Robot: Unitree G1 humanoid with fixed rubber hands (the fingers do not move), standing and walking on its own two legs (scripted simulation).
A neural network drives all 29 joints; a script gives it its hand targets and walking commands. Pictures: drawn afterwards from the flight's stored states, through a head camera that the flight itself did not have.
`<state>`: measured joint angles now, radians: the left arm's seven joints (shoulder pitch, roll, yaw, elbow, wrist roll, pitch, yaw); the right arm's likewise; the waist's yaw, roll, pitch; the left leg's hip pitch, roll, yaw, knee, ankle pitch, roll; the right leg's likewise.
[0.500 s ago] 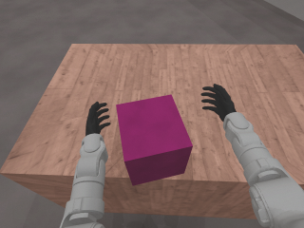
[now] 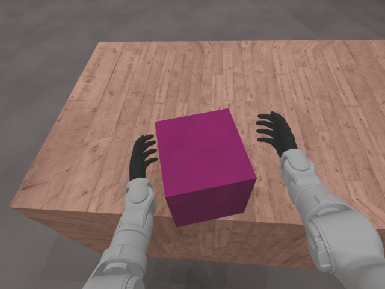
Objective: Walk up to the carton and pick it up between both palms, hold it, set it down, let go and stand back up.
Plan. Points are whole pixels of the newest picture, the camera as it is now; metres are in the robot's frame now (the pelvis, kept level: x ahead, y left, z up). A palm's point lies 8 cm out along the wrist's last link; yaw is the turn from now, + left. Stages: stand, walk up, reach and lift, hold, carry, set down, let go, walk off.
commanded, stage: reach and lift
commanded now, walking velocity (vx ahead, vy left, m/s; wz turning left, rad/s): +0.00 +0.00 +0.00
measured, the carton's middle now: (201, 169) +0.37 +0.07 -0.02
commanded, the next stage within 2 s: none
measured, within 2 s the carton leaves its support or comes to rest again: leaves its support in 2.00 s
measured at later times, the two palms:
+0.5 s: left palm (143, 172) +0.32 +0.19 +0.02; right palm (260, 151) +0.41 -0.06 +0.02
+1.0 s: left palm (148, 172) +0.32 +0.18 +0.03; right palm (267, 157) +0.40 -0.07 +0.02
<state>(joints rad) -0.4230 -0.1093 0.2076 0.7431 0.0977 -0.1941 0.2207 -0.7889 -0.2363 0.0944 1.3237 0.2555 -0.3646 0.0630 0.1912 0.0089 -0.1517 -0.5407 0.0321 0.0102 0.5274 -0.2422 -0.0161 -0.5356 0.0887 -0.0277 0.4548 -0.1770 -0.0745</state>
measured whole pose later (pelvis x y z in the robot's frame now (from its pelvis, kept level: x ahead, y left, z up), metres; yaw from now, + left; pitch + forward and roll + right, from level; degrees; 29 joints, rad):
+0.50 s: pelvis -0.01 -0.01 +0.00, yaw +3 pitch +16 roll -1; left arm -0.48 -0.16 0.31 0.73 0.21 -0.21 0.23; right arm -0.81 -0.04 -0.16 1.29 -0.03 -0.37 -0.05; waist 0.15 0.00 -0.14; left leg -0.58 0.03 -0.04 0.52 -0.21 -0.03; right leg -0.56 0.09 -0.08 0.45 -0.17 -0.09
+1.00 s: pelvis +0.00 -0.02 +0.01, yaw +2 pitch +13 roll +0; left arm -0.44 -0.21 0.47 0.72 0.39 -0.28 0.14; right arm -0.70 0.05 -0.41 1.22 -0.33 -0.48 -0.06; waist 0.13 0.00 -0.09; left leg -0.42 0.03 -0.03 0.36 -0.16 -0.04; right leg -0.43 0.09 -0.06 0.32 -0.13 -0.10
